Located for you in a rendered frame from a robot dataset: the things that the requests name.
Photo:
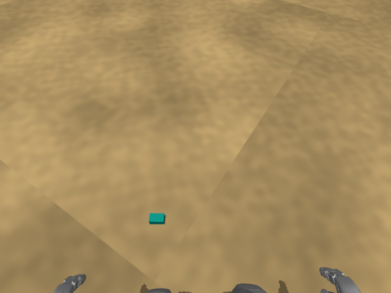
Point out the left robot hand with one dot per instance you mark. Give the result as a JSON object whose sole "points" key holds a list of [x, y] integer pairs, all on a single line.
{"points": [[70, 284]]}

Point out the right robot hand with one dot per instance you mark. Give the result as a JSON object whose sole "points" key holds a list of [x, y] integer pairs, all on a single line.
{"points": [[343, 284]]}

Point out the small box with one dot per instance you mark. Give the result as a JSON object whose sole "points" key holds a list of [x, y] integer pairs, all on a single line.
{"points": [[156, 218]]}

